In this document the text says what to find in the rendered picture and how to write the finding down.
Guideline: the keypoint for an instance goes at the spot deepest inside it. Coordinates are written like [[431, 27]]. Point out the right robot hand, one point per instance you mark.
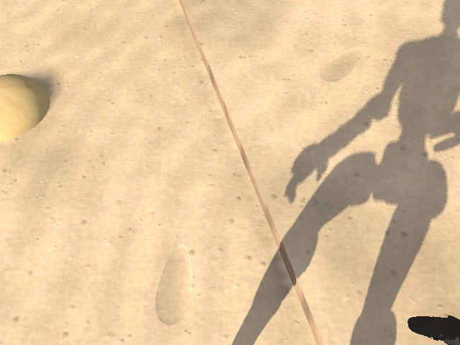
[[444, 329]]

